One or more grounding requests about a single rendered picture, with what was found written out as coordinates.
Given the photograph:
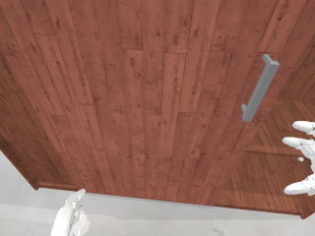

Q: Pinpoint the robot left hand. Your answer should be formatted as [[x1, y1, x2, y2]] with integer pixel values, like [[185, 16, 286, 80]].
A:
[[50, 189, 90, 236]]

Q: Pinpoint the wardrobe door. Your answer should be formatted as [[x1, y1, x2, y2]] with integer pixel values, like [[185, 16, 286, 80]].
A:
[[0, 0, 315, 207], [0, 48, 75, 186]]

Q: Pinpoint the robot right hand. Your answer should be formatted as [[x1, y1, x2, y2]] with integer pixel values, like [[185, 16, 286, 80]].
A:
[[283, 121, 315, 196]]

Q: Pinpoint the handle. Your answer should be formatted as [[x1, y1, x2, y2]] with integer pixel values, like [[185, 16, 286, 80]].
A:
[[241, 54, 280, 122]]

